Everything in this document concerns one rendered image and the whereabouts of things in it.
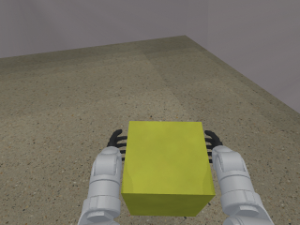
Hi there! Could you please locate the robot left hand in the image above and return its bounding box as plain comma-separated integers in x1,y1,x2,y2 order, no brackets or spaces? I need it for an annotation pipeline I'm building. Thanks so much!
107,129,128,161

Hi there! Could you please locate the robot right forearm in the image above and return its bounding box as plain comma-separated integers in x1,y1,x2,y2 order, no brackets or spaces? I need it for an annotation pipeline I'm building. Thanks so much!
212,145,275,225

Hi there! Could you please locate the carton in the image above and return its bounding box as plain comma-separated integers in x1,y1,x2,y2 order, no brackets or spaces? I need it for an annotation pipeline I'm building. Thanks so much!
121,121,216,217

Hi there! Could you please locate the robot left forearm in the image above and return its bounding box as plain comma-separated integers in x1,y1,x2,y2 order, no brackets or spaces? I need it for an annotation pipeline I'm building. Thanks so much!
77,146,122,225

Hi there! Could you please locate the right robot upper arm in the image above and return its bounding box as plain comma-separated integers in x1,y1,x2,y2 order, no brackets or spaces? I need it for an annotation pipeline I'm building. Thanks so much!
223,215,273,225

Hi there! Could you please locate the robot right hand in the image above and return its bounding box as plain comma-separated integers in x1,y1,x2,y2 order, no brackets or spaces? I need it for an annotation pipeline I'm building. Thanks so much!
204,130,223,163

